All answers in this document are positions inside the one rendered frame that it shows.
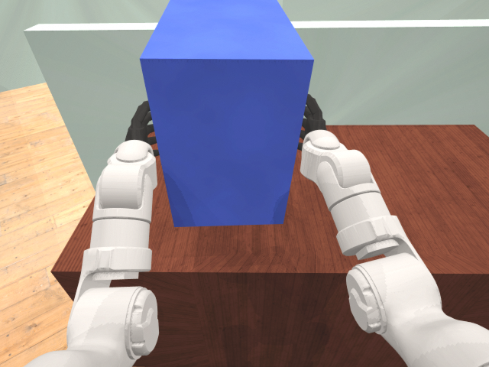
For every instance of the robot right forearm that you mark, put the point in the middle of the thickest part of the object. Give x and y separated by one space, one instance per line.
365 226

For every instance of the pedestal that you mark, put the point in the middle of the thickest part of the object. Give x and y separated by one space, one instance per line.
276 295

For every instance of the carton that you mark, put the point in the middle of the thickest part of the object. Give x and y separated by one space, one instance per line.
227 83

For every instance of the left robot hand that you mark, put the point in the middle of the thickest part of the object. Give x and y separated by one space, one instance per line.
139 128

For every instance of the robot left forearm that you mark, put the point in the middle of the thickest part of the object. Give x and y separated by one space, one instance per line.
121 219

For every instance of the right robot hand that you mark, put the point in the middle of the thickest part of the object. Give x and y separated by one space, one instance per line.
313 121

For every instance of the right robot upper arm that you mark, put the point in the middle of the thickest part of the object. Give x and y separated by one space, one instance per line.
396 298

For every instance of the left robot upper arm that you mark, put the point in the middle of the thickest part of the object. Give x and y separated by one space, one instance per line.
109 327

